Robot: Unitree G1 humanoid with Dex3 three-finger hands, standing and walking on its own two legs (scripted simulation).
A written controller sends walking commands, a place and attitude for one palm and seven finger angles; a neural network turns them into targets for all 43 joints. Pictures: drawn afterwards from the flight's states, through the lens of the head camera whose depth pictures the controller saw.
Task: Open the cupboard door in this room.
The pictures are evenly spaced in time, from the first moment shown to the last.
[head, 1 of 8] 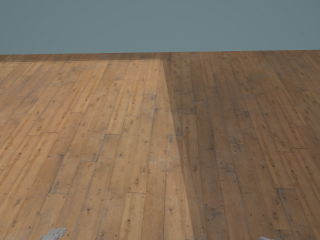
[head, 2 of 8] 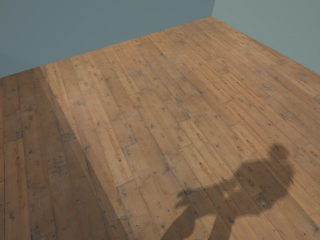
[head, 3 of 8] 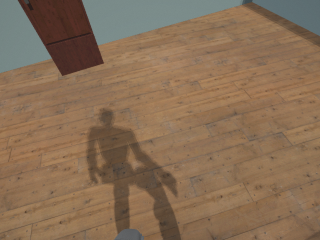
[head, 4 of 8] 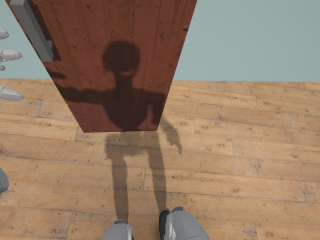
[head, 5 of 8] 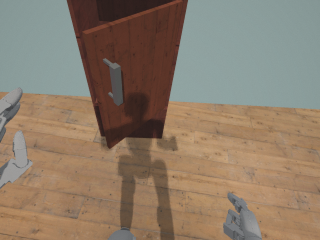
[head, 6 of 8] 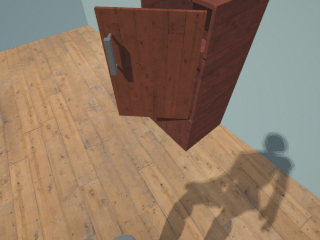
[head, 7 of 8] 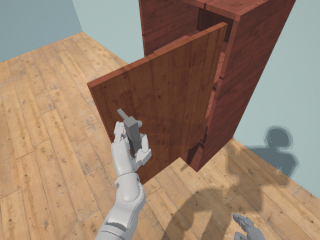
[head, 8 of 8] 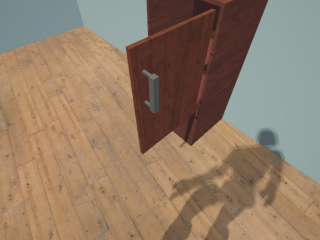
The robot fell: no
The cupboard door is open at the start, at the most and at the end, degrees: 0 90 90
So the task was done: yes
